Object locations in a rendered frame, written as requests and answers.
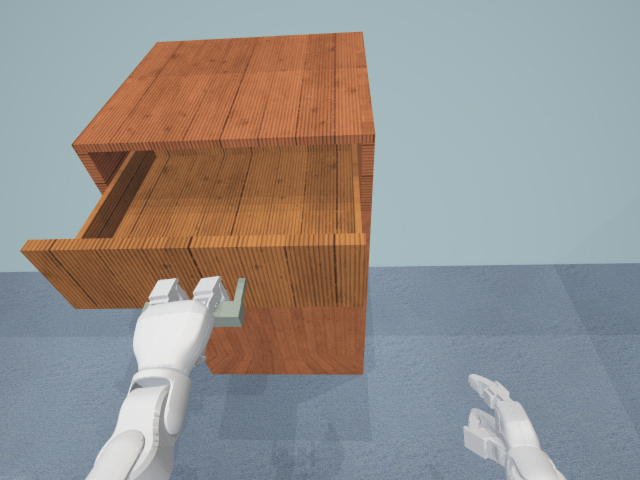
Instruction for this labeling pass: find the robot left hand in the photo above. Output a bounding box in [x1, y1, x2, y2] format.
[133, 276, 230, 376]

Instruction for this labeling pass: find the handle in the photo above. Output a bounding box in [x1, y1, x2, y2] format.
[141, 278, 247, 327]

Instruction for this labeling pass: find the drawer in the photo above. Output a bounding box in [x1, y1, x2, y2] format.
[20, 143, 366, 309]

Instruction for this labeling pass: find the robot right forearm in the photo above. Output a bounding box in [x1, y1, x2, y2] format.
[505, 446, 567, 480]

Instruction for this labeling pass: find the robot right hand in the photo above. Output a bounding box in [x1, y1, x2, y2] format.
[463, 374, 541, 470]

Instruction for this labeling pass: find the robot left forearm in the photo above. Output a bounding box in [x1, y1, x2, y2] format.
[85, 367, 192, 480]

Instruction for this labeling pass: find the cabinet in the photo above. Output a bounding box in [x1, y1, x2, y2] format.
[71, 32, 375, 375]

